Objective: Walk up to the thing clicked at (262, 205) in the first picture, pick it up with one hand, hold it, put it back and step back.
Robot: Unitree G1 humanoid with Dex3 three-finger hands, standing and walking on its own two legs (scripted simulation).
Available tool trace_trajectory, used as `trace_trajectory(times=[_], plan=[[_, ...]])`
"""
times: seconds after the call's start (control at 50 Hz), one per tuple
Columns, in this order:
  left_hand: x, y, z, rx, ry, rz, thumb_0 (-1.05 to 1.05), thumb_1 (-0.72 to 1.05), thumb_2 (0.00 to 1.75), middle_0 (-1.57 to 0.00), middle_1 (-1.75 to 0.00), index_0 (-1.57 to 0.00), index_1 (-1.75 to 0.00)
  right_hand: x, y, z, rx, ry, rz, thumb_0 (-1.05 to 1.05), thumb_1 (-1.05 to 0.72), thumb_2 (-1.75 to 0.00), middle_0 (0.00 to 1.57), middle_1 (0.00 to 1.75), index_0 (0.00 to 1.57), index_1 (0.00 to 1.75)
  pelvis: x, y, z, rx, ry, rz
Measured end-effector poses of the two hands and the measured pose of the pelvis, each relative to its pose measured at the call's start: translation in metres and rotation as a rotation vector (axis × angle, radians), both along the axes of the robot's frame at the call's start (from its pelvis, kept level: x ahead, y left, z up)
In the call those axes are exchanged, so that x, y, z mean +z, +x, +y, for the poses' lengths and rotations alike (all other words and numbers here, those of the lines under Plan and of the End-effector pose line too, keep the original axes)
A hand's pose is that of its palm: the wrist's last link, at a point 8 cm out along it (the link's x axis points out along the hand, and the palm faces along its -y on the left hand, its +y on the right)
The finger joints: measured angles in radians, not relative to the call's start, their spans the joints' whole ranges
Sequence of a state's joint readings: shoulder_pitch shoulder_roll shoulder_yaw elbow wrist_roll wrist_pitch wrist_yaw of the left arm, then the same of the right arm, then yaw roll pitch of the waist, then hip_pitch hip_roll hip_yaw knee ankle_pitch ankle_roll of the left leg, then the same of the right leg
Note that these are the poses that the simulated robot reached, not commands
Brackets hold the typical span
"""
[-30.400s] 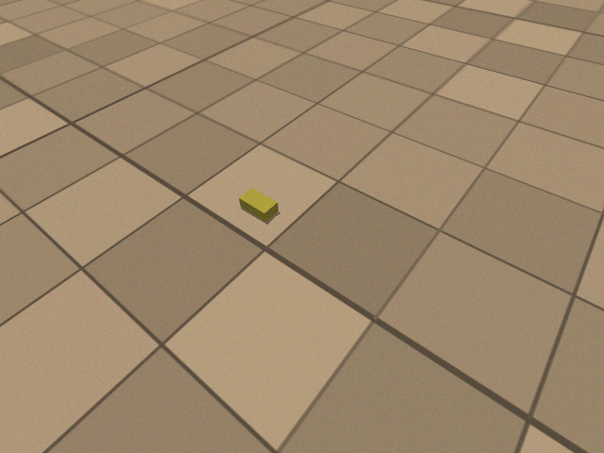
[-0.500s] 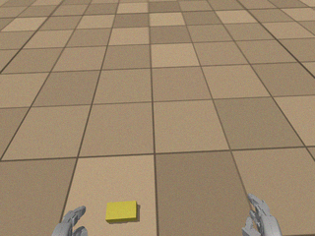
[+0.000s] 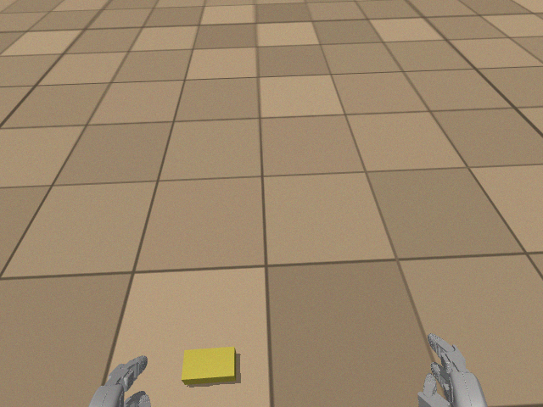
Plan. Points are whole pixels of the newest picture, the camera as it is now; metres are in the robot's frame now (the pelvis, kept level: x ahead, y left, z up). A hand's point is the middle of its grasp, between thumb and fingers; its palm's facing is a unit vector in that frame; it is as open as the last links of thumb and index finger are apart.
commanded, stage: stand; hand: left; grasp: from above
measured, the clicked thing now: (210, 365) +0.42 +0.22 -0.68
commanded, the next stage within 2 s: none
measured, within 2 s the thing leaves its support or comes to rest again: neither
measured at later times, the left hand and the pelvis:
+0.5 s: hand out of the picture +0.04 +0.25 -0.11, palm faces +0.06 -0.94 -0.33, open 7.4 cm; pelvis +0.00 +0.01 +0.05, yaw +1 degrees
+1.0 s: hand out of the picture +0.04 +0.25 -0.10, palm faces +0.06 -0.94 -0.34, open 7.4 cm; pelvis +0.00 +0.00 +0.06, yaw +2 degrees
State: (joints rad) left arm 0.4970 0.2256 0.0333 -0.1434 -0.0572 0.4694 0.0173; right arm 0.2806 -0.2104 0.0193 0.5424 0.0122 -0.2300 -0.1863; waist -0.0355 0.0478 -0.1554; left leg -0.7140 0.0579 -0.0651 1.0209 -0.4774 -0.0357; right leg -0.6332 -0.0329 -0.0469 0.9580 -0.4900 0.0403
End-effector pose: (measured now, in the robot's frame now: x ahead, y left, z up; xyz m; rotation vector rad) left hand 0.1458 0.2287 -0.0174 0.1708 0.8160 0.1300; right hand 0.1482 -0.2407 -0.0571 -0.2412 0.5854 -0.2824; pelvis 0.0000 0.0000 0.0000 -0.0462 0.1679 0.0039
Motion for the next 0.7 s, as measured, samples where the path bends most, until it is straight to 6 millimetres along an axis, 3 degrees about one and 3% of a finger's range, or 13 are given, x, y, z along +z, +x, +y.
trace_trajectory(times=[0.12, 0.32, 0.5, 0.7], plan=[[-0.029, 0.000, 0.023, -0.034, 0.112, -0.007, 0.01, 0.90, 0.90, -0.21, -0.29, -0.20, -0.29, -0.020, -0.014, -0.010, 0.166, -0.042, 0.316, 0.01, -0.90, -0.90, 0.20, 0.30, 0.21, 0.30, 0.012, -0.009, 0.000, 0.009, 0.038, -0.108], [-0.059, -0.063, 0.065, 0.071, 0.127, 0.267, 0.01, 0.91, 0.90, -0.21, -0.30, -0.20, -0.29, -0.014, -0.055, -0.031, 0.057, -0.014, 0.517, 0.01, -0.90, -0.90, 0.20, 0.30, 0.20, 0.30, 0.032, -0.002, 0.010, 0.008, 0.036, -0.164], [-0.059, -0.111, 0.066, 0.136, 0.102, 0.438, 0.01, 0.91, 0.90, -0.21, -0.30, -0.20, -0.29, -0.013, -0.072, -0.022, 0.022, 0.024, 0.613, 0.01, -0.90, -0.90, 0.20, 0.30, 0.20, 0.30, 0.049, 0.005, 0.012, 0.015, 0.035, -0.199], [-0.051, -0.121, 0.061, 0.145, 0.098, 0.469, 0.01, 0.91, 0.90, -0.21, -0.30, -0.20, -0.30, -0.010, -0.072, -0.018, 0.016, 0.056, 0.624, 0.00, -0.90, -0.90, 0.20, 0.30, 0.20, 0.30, 0.060, 0.001, 0.009, 0.024, 0.039, -0.234]])
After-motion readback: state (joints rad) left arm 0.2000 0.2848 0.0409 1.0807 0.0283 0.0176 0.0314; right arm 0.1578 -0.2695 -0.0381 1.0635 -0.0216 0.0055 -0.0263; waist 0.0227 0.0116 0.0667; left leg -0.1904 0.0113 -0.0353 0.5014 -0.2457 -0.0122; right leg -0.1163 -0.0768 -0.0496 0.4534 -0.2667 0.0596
